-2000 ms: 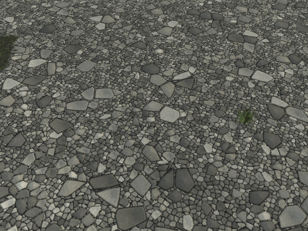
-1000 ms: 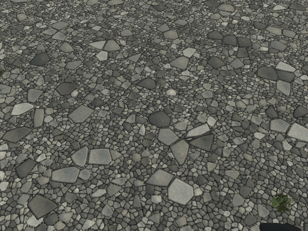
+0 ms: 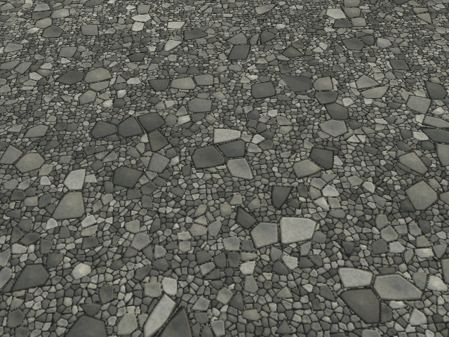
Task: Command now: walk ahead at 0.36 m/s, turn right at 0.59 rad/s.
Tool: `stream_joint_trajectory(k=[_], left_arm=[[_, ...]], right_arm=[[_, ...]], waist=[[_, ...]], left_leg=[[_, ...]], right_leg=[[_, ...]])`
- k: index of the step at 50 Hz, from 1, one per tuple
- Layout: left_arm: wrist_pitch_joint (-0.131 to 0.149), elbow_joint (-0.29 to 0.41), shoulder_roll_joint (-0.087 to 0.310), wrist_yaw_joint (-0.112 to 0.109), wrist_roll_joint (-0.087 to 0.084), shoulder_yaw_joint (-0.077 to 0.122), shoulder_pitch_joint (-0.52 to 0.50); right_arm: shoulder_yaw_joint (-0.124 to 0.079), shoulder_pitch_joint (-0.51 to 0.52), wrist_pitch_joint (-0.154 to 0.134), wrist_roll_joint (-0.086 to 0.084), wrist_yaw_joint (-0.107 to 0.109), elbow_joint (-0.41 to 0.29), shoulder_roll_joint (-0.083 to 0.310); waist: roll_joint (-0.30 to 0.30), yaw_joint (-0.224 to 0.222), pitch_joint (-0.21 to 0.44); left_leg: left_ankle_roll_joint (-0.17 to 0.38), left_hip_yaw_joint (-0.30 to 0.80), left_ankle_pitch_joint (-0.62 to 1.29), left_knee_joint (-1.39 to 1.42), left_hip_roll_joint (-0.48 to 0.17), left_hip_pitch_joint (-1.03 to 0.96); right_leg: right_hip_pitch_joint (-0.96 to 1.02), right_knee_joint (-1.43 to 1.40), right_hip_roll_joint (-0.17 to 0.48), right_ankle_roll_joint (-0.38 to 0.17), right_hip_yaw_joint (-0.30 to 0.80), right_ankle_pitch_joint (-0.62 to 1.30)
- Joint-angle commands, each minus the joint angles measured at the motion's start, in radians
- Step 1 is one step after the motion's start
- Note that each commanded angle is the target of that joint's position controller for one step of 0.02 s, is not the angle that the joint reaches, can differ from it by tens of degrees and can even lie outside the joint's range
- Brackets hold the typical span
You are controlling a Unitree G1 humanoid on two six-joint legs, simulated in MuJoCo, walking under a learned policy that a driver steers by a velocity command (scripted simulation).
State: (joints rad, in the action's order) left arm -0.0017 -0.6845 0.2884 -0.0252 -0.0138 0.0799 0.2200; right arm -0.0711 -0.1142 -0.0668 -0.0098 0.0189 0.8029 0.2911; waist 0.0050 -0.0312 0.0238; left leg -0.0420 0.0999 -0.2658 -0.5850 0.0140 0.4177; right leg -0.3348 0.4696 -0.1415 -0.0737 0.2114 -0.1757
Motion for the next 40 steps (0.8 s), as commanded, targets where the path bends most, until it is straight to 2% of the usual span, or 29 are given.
stream_joint_trajectory(k=[1,2,3,4,5,6,8,9,11,12,14,16,19,21,22,23,24,25,26,27,28,29,31,34,36,37,38,39,40], left_arm=[[0.003,0.073,0.134,0.0,-0.004,0.029,-0.033],[0.005,0.083,0.096,0.0,-0.003,0.017,-0.044],[0.01,0.085,0.008,0.001,-0.001,-0.006,-0.026],[0.026,0.148,0.047,0.007,-0.019,0.0,-0.055],[0.035,0.142,0.129,0.012,-0.009,0.016,-0.07],[0.034,0.124,0.15,0.018,-0.004,0.026,-0.064],[0.031,0.108,0.124,0.027,0.0,0.026,-0.045],[0.032,0.113,0.106,0.033,-0.001,0.024,-0.062],[0.033,0.131,0.069,0.036,0.0,0.015,-0.08],[0.033,0.142,0.056,0.036,0.002,0.01,-0.09],[0.034,0.157,0.024,0.043,0.006,-0.003,-0.121],[0.036,0.167,0.003,0.056,0.006,-0.012,-0.164],[0.037,0.173,0.04,0.069,0.002,0.002,-0.177],[0.041,0.14,0.075,0.066,0.01,0.022,-0.077],[0.043,0.114,0.113,0.056,0.016,0.037,0.003],[0.039,0.104,0.185,0.038,0.037,0.051,0.112],[0.034,0.106,0.205,0.031,0.047,0.031,0.09],[0.025,0.092,0.128,0.037,0.035,0.016,0.118],[0.026,0.087,0.098,0.044,0.025,0.003,0.049],[0.027,0.082,0.075,0.044,0.018,-0.005,-0.021],[0.026,0.083,0.067,0.043,0.017,-0.01,-0.078],[0.023,0.08,0.091,0.043,0.026,-0.002,-0.124],[0.023,0.071,0.096,0.039,0.039,0.004,-0.161],[0.021,0.046,0.066,0.031,0.036,-0.005,-0.169],[0.015,0.028,0.045,0.028,0.03,-0.015,-0.183],[0.013,0.008,0.018,0.029,0.03,-0.024,-0.159],[0.013,-0.016,0.003,0.03,0.034,-0.03,-0.121],[0.013,-0.023,0.016,0.031,0.034,-0.024,-0.068],[0.011,-0.028,0.016,0.025,0.033,-0.024,-0.083]], right_arm=[[-0.032,-0.027,-0.043,-0.012,-0.007,-0.058,0.098],[-0.044,-0.11,-0.046,-0.006,-0.004,-0.038,0.131],[-0.053,-0.22,-0.042,0.013,0.003,-0.022,0.177],[-0.07,-0.248,-0.037,0.041,-0.007,-0.009,0.252],[-0.064,-0.183,-0.038,0.025,-0.007,-0.033,0.201],[-0.049,-0.154,-0.035,0.009,-0.001,-0.048,0.143],[-0.035,-0.134,-0.026,0.008,0.006,-0.058,0.117],[-0.029,-0.129,-0.026,0.018,0.009,-0.061,0.111],[-0.027,-0.134,-0.027,0.031,0.009,-0.061,0.115],[-0.029,-0.139,-0.023,0.028,0.008,-0.057,0.124],[-0.03,-0.142,-0.009,0.017,0.009,-0.048,0.137],[-0.034,-0.166,0.001,0.001,0.006,-0.035,0.159],[-0.041,-0.189,0.007,-0.019,-0.002,-0.019,0.189],[-0.04,-0.17,0.005,-0.033,-0.003,-0.016,0.188],[-0.031,-0.199,0.0,-0.029,-0.006,-0.007,0.162],[-0.009,-0.218,-0.011,0.011,-0.008,-0.034,0.106],[0.037,-0.347,-0.017,0.037,-0.028,-0.037,0.017],[0.012,-0.307,-0.007,0.006,-0.032,-0.004,0.106],[0.005,-0.216,0.006,-0.016,-0.031,-0.034,0.133],[0.009,-0.172,0.02,-0.009,-0.018,-0.036,0.114],[0.007,-0.163,0.039,0.005,-0.004,-0.033,0.113],[0.007,-0.188,0.058,0.008,0.004,-0.027,0.105],[0.013,-0.236,0.075,0.014,0.017,-0.007,0.074],[0.018,-0.215,0.079,0.019,0.02,-0.005,0.061],[0.021,-0.209,0.077,0.029,0.012,-0.001,0.047],[0.022,-0.197,0.075,0.044,0.007,-0.006,0.048],[0.02,-0.172,0.073,0.053,0.006,-0.028,0.078],[0.006,-0.119,0.073,0.042,0.012,-0.048,0.151],[0.01,-0.082,0.069,0.038,0.009,-0.044,0.119]], waist=[[0.131,0.06,0.035],[0.083,0.095,0.052],[-0.069,0.111,0.117],[-0.266,0.091,0.031],[-0.209,0.077,-0.05],[-0.172,0.079,-0.07],[-0.14,0.069,-0.077],[-0.128,0.072,-0.091],[-0.121,0.072,-0.082],[-0.122,0.072,-0.073],[-0.128,0.078,-0.053],[-0.14,0.096,-0.039],[-0.156,0.088,-0.018],[-0.142,0.021,0.031],[-0.104,-0.016,0.079],[0.015,-0.044,0.215],[0.248,0.024,0.39],[0.159,-0.031,0.454],[0.138,-0.022,0.312],[0.084,-0.001,0.221],[0.074,0.025,0.152],[0.099,0.062,0.115],[0.13,0.086,0.099],[0.136,0.074,0.103],[0.12,0.09,0.081],[0.098,0.089,0.055],[0.049,0.072,0.003],[-0.076,0.011,-0.045],[-0.152,0.008,-0.061]], left_leg=[[0.041,-0.035,0.046,0.182,0.001,-0.194],[0.077,0.023,0.041,0.217,-0.091,-0.36],[0.138,0.204,-0.1,0.26,-0.286,-0.508],[0.247,0.537,-0.347,0.372,-0.426,-0.513],[0.26,0.518,-0.419,0.378,-0.432,-0.471],[0.225,0.421,-0.372,0.379,-0.379,-0.458],[0.181,0.267,-0.205,0.393,-0.316,-0.43],[0.177,0.181,-0.054,0.401,-0.293,-0.387],[0.187,0.04,0.274,0.388,-0.26,-0.332],[0.192,-0.013,0.413,0.374,-0.248,-0.319],[0.187,-0.102,0.532,0.348,-0.218,-0.287],[0.179,-0.14,0.544,0.33,-0.211,-0.27],[0.174,-0.111,0.592,0.268,-0.251,-0.328],[0.144,-0.117,0.695,0.138,-0.234,-0.358],[0.11,-0.152,0.692,0.008,-0.191,-0.313],[0.053,-0.184,0.369,-0.222,-0.143,-0.123],[-0.014,-0.124,-0.444,-0.537,-0.048,0.129],[-0.022,-0.005,-0.455,-0.599,-0.076,0.102],[-0.02,-0.026,-0.421,-0.604,-0.103,0.165],[-0.02,-0.04,-0.372,-0.547,-0.122,0.175],[-0.028,-0.041,-0.333,-0.478,-0.134,0.129],[-0.036,-0.057,-0.28,-0.42,-0.128,0.027],[-0.042,-0.089,-0.219,-0.319,-0.099,-0.086],[-0.022,-0.093,-0.067,-0.162,-0.09,-0.173],[0.004,-0.116,0.071,-0.02,-0.07,-0.272],[0.02,-0.11,0.107,0.043,-0.07,-0.309],[0.047,-0.041,0.127,0.118,-0.123,-0.298],[0.085,-0.001,0.004,0.156,-0.174,-0.191],[0.101,0.012,-0.22,0.218,-0.161,-0.036]], right_leg=[[-0.025,-0.13,0.199,-0.119,0.308,-0.402],[-0.151,-0.017,0.157,-0.075,0.261,-0.434],[-0.273,0.293,0.053,-0.011,0.081,-0.45],[-0.532,0.426,0.014,-0.007,-0.022,-0.424],[-0.607,0.54,0.116,0.014,-0.032,-0.335],[-0.618,0.58,0.132,0.031,-0.042,-0.259],[-0.594,0.632,0.165,0.062,-0.068,-0.152],[-0.564,0.653,0.175,0.073,-0.084,-0.101],[-0.502,0.634,0.177,0.1,-0.124,-0.034],[-0.468,0.586,0.175,0.111,-0.144,-0.012],[-0.363,0.437,0.174,0.118,-0.188,0.047],[-0.249,0.284,0.162,0.108,-0.225,0.101],[-0.156,0.154,0.137,0.068,-0.24,0.084],[0.001,-0.002,0.102,0.017,-0.254,0.151],[0.16,-0.065,0.1,-0.015,-0.25,0.287],[0.449,0.036,0.288,-0.08,-0.063,0.741],[0.699,0.072,0.589,-0.311,0.273,1.013],[0.605,0.016,0.54,-0.306,0.274,0.825],[0.517,-0.011,0.474,-0.256,0.159,0.716],[0.401,-0.04,0.423,-0.208,0.104,0.594],[0.266,-0.076,0.397,-0.179,0.063,0.497],[0.123,-0.118,0.366,-0.163,0.015,0.425],[0.01,-0.156,0.336,-0.166,-0.033,0.328],[-0.023,-0.17,0.33,-0.152,-0.038,0.12],[-0.078,-0.161,0.3,-0.105,-0.052,-0.115],[-0.107,-0.153,0.267,-0.058,-0.063,-0.245],[-0.132,-0.12,0.226,-0.003,-0.078,-0.336],[-0.097,-0.081,0.165,0.041,-0.131,-0.312],[0.038,-0.033,0.14,0.065,-0.173,-0.198]])
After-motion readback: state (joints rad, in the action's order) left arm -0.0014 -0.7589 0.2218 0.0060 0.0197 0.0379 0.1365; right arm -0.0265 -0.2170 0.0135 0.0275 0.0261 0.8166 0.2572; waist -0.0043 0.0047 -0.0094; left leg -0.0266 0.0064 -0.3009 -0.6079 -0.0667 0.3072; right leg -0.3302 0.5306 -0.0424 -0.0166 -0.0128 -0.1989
